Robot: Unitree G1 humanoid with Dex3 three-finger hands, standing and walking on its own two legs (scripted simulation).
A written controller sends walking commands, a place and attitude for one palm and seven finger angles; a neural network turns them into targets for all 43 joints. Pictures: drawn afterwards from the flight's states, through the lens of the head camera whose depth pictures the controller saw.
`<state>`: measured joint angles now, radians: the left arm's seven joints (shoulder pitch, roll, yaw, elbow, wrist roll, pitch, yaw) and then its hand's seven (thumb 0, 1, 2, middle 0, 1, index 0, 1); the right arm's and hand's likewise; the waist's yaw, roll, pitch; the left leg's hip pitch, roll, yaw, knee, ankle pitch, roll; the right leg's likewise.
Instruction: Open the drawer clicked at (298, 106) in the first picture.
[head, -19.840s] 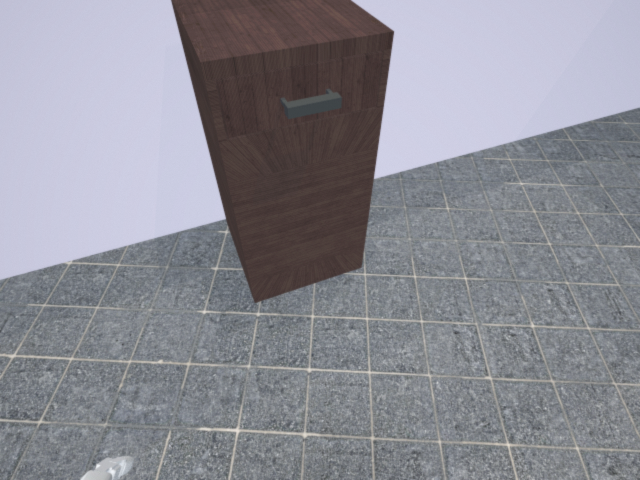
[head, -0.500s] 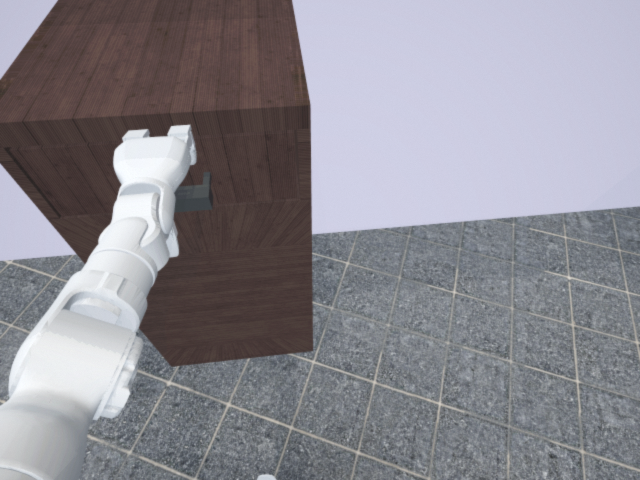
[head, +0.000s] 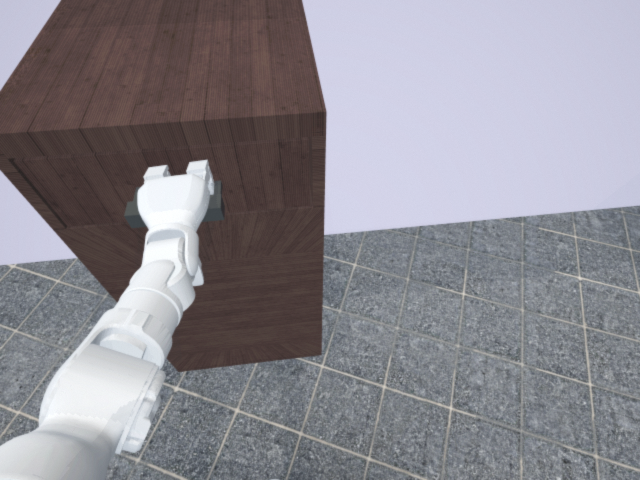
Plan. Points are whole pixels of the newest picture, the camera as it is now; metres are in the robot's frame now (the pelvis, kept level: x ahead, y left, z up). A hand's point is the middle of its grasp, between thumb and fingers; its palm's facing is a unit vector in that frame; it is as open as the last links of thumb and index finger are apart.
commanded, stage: lower the fingers behind the handle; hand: left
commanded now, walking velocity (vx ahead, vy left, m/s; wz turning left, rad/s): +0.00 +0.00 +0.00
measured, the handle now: (178, 200) +0.50 +0.20 +0.05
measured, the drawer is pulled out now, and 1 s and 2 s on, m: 0.00 0.00 0.00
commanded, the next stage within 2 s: close the thumb around the handle in 0.12 s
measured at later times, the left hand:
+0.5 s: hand (186, 224) +0.46 +0.18 +0.04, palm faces +0.03 -0.03 -1.00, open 11.4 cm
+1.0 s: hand (188, 233) +0.46 +0.18 +0.03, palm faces -0.03 -0.02 -1.00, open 6.1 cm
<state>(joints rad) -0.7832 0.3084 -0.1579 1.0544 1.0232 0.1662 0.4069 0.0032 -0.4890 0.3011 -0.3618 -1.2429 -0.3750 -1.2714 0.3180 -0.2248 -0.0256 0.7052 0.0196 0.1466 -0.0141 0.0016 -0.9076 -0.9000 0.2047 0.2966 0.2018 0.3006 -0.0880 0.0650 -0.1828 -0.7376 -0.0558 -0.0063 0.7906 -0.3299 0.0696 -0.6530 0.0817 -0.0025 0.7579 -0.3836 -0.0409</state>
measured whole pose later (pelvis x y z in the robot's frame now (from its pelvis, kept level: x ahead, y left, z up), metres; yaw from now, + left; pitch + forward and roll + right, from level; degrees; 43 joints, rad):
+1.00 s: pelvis +0.00 -0.02 +0.00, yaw +1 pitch +16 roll -1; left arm -0.74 0.39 -0.13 1.01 1.04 0.05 0.36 0.00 0.62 0.82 -0.37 -1.35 -0.40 -1.35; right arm 0.35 -0.25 -0.04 0.69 0.02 0.11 -0.06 0.00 -0.91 -0.90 0.20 0.30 0.20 0.30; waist -0.09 0.06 -0.16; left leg -0.75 -0.05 -0.02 0.79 -0.33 0.05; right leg -0.67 0.09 -0.02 0.77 -0.39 -0.07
